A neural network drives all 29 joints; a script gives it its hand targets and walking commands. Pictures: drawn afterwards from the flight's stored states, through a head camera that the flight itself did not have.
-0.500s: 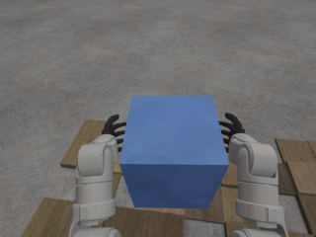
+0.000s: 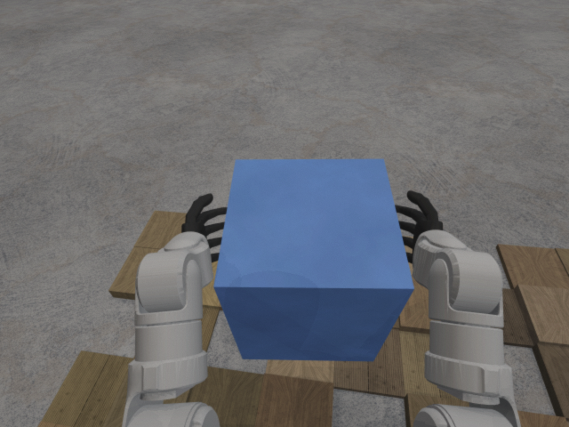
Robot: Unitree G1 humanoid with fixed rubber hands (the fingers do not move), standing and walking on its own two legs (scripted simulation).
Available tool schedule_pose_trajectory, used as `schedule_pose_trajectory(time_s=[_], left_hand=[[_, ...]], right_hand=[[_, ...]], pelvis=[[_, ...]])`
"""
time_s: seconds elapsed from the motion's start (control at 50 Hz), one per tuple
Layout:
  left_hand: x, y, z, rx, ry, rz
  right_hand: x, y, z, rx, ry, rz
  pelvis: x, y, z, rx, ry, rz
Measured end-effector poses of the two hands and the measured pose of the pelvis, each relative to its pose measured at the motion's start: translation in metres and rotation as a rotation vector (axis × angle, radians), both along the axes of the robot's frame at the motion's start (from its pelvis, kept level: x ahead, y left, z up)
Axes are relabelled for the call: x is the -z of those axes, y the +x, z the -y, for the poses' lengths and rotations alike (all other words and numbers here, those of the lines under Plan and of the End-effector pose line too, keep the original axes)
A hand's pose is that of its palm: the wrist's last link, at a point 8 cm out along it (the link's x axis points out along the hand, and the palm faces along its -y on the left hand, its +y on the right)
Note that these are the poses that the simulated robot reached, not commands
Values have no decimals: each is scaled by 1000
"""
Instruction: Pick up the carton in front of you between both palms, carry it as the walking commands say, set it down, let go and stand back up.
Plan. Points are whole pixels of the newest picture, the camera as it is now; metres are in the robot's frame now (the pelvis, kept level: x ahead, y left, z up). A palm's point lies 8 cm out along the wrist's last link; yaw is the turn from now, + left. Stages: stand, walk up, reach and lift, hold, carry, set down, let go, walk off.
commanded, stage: carry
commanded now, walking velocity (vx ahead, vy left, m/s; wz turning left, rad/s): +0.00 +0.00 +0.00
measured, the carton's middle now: (308, 266) +0.35 +0.00 +0.05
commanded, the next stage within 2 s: none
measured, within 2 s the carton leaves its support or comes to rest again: neither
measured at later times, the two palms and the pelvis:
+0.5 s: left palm (197, 257) +0.31 +0.15 +0.11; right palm (425, 255) +0.32 -0.15 +0.11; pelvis +0.00 +0.00 +0.00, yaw +0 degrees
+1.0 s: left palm (196, 247) +0.32 +0.15 +0.12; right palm (426, 245) +0.32 -0.15 +0.12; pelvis +0.00 +0.00 +0.00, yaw +0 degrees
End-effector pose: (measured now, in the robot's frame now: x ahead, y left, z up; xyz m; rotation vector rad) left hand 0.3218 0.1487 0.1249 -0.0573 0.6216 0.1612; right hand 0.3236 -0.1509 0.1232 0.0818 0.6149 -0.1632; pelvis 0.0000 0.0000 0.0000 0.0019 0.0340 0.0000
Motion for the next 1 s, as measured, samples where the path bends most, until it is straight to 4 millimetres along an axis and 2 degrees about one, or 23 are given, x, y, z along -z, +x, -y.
schedule_pose_trajectory(time_s=[0.16,0.34,0.5,0.68,0.84,1.0], left_hand=[[13,-8,0,-2,-4,-55],[0,0,0,0,-1,3],[13,-8,0,-1,-3,-57],[0,0,0,1,-1,4],[13,-7,0,-1,-3,-56],[1,-1,0,0,-4,2]], right_hand=[[12,-8,0,1,-2,-55],[-1,0,0,1,0,3],[13,-8,0,1,-2,-57],[-1,0,0,2,0,4],[13,-8,0,1,-1,-56],[0,-1,0,3,-1,2]], pelvis=[[1,3,0,-1,0,12],[0,0,0,0,0,1],[1,3,0,0,1,11],[0,-1,0,1,0,1],[1,3,0,1,1,10],[0,-1,0,1,0,4]])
